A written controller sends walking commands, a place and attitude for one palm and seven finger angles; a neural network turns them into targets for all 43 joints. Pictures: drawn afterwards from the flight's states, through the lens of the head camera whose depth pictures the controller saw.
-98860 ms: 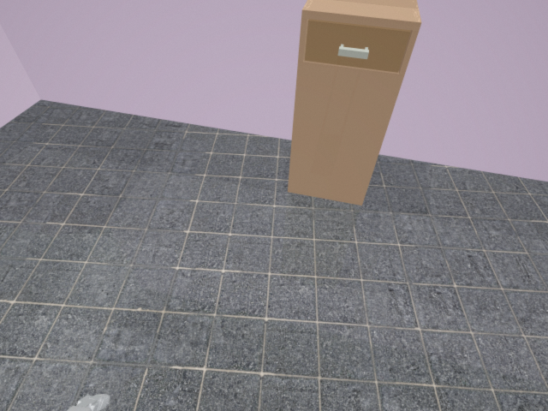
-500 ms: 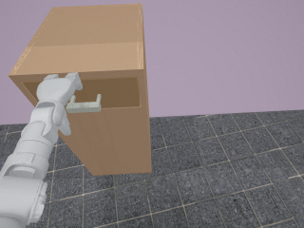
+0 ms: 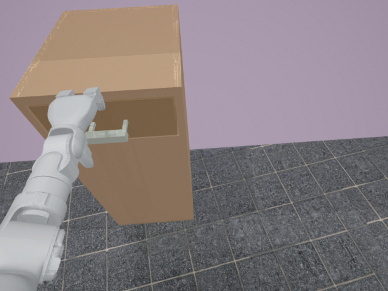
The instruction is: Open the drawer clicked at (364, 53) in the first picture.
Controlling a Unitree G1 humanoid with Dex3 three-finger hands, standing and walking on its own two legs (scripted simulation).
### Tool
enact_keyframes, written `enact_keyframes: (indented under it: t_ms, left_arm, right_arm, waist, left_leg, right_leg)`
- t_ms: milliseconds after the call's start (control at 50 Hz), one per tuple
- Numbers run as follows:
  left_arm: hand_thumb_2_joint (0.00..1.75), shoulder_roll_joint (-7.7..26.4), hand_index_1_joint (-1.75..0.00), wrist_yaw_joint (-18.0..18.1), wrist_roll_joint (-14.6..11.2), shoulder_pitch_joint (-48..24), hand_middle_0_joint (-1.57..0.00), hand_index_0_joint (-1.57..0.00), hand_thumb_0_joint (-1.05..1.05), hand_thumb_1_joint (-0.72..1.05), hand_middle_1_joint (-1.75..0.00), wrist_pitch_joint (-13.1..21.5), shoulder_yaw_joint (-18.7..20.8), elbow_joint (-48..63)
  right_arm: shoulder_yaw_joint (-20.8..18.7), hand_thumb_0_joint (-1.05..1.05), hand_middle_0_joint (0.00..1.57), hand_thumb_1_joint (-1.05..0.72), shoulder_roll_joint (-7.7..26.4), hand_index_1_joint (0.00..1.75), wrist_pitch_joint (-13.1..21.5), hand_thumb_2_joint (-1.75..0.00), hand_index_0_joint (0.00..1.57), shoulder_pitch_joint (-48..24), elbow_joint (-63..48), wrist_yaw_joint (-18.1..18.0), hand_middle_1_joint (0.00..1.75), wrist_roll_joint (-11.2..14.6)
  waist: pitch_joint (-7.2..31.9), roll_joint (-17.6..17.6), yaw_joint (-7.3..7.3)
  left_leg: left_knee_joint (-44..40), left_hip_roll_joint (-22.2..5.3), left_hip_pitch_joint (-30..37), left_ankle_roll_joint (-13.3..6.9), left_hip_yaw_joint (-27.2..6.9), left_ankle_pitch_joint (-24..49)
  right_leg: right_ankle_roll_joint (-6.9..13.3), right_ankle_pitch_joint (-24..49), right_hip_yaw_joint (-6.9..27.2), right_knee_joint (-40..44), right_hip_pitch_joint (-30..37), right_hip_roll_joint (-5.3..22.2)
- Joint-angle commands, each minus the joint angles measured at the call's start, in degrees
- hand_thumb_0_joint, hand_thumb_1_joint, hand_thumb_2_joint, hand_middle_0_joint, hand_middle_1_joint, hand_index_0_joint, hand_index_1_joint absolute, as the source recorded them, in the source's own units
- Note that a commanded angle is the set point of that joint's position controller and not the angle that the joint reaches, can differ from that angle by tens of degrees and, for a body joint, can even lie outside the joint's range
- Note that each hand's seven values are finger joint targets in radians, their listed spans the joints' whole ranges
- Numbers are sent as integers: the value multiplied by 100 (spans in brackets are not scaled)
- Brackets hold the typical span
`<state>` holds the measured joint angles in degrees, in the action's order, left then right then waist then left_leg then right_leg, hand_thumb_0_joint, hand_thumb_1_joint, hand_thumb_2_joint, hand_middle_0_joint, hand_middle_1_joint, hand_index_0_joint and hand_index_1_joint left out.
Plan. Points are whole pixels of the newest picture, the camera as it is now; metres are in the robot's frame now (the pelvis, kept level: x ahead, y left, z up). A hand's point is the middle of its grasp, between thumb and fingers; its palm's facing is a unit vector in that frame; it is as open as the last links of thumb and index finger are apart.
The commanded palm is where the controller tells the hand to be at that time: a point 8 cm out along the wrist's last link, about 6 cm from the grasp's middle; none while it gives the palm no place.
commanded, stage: re-aim the fingers above the handle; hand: left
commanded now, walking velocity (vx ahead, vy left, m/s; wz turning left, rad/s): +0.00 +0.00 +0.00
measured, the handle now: (107, 130) +0.49 +0.23 +0.02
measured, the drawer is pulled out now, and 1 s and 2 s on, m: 0.00 0.00 0.00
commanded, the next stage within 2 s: lower the fingers behind the handle in 0.30 s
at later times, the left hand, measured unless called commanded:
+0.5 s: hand (101, 127) +0.45 +0.21 +0.08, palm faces +0.03 -0.02 -1.00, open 13.5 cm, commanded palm +0.43 +0.24 +0.13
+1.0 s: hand (86, 148) +0.43 +0.26 +0.03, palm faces -0.09 -0.02 -1.00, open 14.0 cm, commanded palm +0.43 +0.25 +0.10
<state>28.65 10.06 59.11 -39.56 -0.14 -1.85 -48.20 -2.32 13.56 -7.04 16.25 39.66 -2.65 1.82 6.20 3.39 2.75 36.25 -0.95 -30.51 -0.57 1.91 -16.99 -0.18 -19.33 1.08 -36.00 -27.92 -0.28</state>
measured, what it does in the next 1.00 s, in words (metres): stands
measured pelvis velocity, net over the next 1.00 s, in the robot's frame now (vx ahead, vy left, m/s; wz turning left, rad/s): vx -0.01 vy -0.01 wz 0.02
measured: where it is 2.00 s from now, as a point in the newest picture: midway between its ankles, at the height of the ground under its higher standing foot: outside the picture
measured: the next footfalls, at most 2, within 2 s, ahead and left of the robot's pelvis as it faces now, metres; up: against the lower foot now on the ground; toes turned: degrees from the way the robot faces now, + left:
none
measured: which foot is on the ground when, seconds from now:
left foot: down 0.00-1.00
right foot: down 0.00-1.00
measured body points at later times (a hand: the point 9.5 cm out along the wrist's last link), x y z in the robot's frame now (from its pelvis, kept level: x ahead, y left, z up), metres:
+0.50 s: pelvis +0.00 -0.01 +0.00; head +0.05 -0.03 +0.45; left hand +0.44 +0.21 +0.13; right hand +0.07 -0.27 -0.14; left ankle +0.00 +0.11 -0.72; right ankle -0.02 -0.12 -0.72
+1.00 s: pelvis -0.01 -0.01 -0.01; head +0.07 -0.01 +0.43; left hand +0.43 +0.26 +0.09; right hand +0.04 -0.30 -0.13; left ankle +0.00 +0.11 -0.72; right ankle -0.02 -0.12 -0.72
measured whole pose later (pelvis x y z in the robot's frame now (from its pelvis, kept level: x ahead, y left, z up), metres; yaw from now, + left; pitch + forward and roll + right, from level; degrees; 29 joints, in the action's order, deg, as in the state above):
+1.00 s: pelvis -0.01 -0.01 -0.01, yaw +1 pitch +15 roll -1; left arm 32.4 10.5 60.1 -37.8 9.2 -0.7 -49.8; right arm -4.4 15.9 -5.1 19.1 40.3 -4.5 1.1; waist 5.3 1.8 3.2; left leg 40.4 -1.7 -37.3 0.1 0.1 -17.7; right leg 0.5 -20.0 -0.6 -39.1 -33.7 -1.1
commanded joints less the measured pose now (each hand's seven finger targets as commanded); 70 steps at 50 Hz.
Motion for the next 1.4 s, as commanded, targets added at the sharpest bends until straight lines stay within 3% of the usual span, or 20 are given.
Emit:
enact_keyframes:
  t_ms: [0, 60, 120, 180, 220, 360, 460, 580, 740, 820, 900, 920, 940, 1020, 1100, 1140, 1240, 1300, 1340, 1380]
  left_arm:
    - [30, 1305, -120, -61, -51, -2400, -30, -30, 0, -50, -120, 23, 201, 1020]
    - [30, 911, -120, -255, -134, -2613, -30, -30, 0, -50, -120, 194, -190, 1064]
    - [30, 1135, -120, -245, -128, -2890, -30, -30, 0, -50, -120, 450, -6, 1309]
    - [30, 1555, -120, -23, -66, -2871, -30, -30, 0, -50, -120, 650, 440, 1538]
    - [30, 1865, -120, 195, -6, -2830, -30, -30, 0, -50, -120, 657, 781, 1470]
    - [30, 2086, -120, 629, 170, -2600, -30, -30, 0, -50, -120, 69, 953, 1092]
    - [30, 1809, -120, 499, 95, -2396, -30, -30, 0, -50, -120, -231, 683, 508]
    - [30, 1980, -120, 215, 131, -2265, -30, -30, 0, -50, -120, -240, 616, 34]
    - [30, 2102, -120, 85, 102, -1896, -30, -30, 0, -50, -120, 119, 725, -155]
    - [30, 1869, -120, 84, 106, -2271, -30, -30, 0, -50, -120, 517, 551, 284]
    - [30, 1573, -120, 252, 77, -2932, -30, -30, 0, -50, -120, 1119, 361, 1427]
    - [30, 1532, -120, 313, 33, -2917, -30, -30, 0, -50, -120, 1210, 390, 1496]
    - [30, 1554, -120, 401, 20, -2916, -30, -30, 0, -50, -120, 1289, 435, 1602]
    - [30, 1373, -120, 760, 56, -2664, -30, -30, 0, -50, -120, 1037, 455, 1085]
    - [30, 1154, -120, 1011, 161, -2508, -30, -30, 0, -50, -120, 451, 332, 437]
    - [30, 1062, -120, 1000, 190, -2548, -30, -30, 0, -50, -120, 252, 257, 387]
    - [30, 1205, -120, 877, 322, -2438, -30, -30, 0, -50, -120, -194, 272, -292]
    - [30, 1109, -120, 722, 369, -2505, -30, -30, 0, -50, -120, -257, 76, -446]
    - [30, 1307, -120, 645, 381, -2423, -30, -30, 0, -50, -120, -211, 198, -585]
    - [30, 1077, -120, 560, 376, -2398, -30, -30, 0, -50, -120, -173, -3, -695]
  right_arm:
    - [-312, 0, 20, -90, 957, 30, 206, -90, 20, 148, -565, -104, 30, 6]
    - [-307, 0, 20, -90, 943, 30, 231, -90, 20, 172, -548, -130, 30, 14]
    - [-313, 0, 20, -90, 932, 30, 254, -90, 20, 217, -534, -162, 30, -22]
    - [-321, 0, 20, -90, 891, 30, 267, -90, 20, 248, -528, -157, 30, -50]
    - [-324, 0, 20, -90, 892, 30, 258, -90, 20, 259, -490, -133, 30, -57]
    - [-314, 0, 20, -90, 903, 30, 268, -90, 20, 182, -472, -61, 30, -30]
    - [-276, 0, 20, -90, 943, 30, 239, -90, 20, 144, -446, -99, 30, 17]
    - [-183, 0, 20, -90, 978, 30, 204, -90, 20, 125, -471, -197, 30, 31]
    - [-183, 0, 20, -90, 979, 30, 197, -90, 20, 236, -581, -237, 30, 31]
    - [-275, 0, 20, -90, 1004, 30, 270, -90, 20, 360, -583, -239, 30, 15]
    - [-445, 0, 20, -90, 949, 30, 374, -90, 20, 554, -454, -226, 30, -67]
    - [-471, 0, 20, -90, 937, 30, 381, -90, 20, 608, -405, -220, 30, -96]
    - [-491, 0, 20, -90, 936, 30, 390, -90, 20, 652, -356, -215, 30, -94]
    - [-512, 0, 20, -90, 976, 30, 384, -90, 20, 756, -124, -102, 30, -124]
    - [-483, 0, 20, -90, 990, 30, 309, -90, 20, 754, -82, 35, 30, -119]
    - [-482, 0, 20, -90, 997, 30, 278, -90, 20, 781, -115, 90, 30, -128]
    - [-389, 0, 20, -90, 1040, 30, 145, -90, 20, 691, -162, 80, 30, -114]
    - [-326, 0, 20, -90, 1021, 30, 108, -90, 20, 627, -257, 24, 30, -96]
    - [-283, 0, 20, -90, 1030, 30, 94, -90, 20, 624, -309, -4, 30, -95]
    - [-263, 0, 20, -90, 1001, 30, 115, -90, 20, 608, -385, -31, 30, -88]
  waist:
    - [1709, -358, 67]
    - [1451, -314, 203]
    - [1554, -243, 180]
    - [1994, 113, 15]
    - [2047, 33, -62]
    - [2224, 14, -177]
    - [1821, -489, -48]
    - [1450, -610, -25]
    - [1437, -681, -75]
    - [1568, -542, 152]
    - [2237, 361, 288]
    - [2352, 164, 340]
    - [2458, 409, 317]
    - [2340, 385, 296]
    - [2193, 255, 239]
    - [2386, 157, 228]
    - [1852, -350, 246]
    - [1579, -392, 295]
    - [1491, -334, 242]
    - [1254, -375, 309]
  left_leg:
    - [-263, 163, 1400, -217, 37, 1520]
    - [-278, 167, 1434, -220, 7, 1235]
    - [-250, 170, 1472, -219, -37, 1259]
    - [-110, 228, 1493, -201, -8, 1618]
    - [-81, 223, 1337, -176, -25, 1777]
    - [-114, 216, 1132, -142, 117, 1911]
    - [-234, 208, 956, -180, 166, 1513]
    - [-309, 231, 634, -195, 218, 1062]
    - [-209, 249, 313, -189, 240, 867]
    - [-46, 225, 419, -230, 178, 888]
    - [274, 230, 1108, -234, 74, 1368]
    - [368, 224, 1148, -250, 33, 1521]
    - [421, 226, 1236, -225, -9, 1599]
    - [507, 184, 1159, -155, -92, 1773]
    - [467, 142, 990, -103, -116, 1887]
    - [482, 122, 1083, -113, -96, 2096]
    - [309, 127, 668, -156, -71, 1517]
    - [221, 138, 507, -171, -62, 1067]
    - [188, 133, 402, -170, -69, 881]
    - [191, 135, 317, -175, -66, 594]
  right_leg:
    - [182, 1612, -219, 475, 509, -221]
    - [171, 1334, -204, 558, 238, -198]
    - [199, 1272, -178, 523, 250, -193]
    - [222, 1670, -137, 347, 448, -210]
    - [234, 1804, -157, 277, 559, -224]
    - [205, 2113, -175, 217, 832, -229]
    - [136, 1902, -165, 394, 808, -201]
    - [87, 1608, -70, 547, 789, -121]
    - [68, 1539, 28, 497, 828, -82]
    - [75, 1557, 32, 438, 568, -102]
    - [153, 1729, 11, 179, 71, -196]
    - [151, 1839, 1, 141, 81, -223]
    - [165, 1821, -22, 59, -75, -240]
    - [225, 1642, -205, -98, -499, -309]
    - [252, 1599, -333, -198, -635, -343]
    - [238, 1732, -344, -209, -535, -351]
    - [224, 1351, -343, -66, -487, -330]
    - [218, 978, -327, 21, -609, -302]
    - [226, 801, -310, 2, -635, -285]
    - [222, 552, -316, 38, -852, -278]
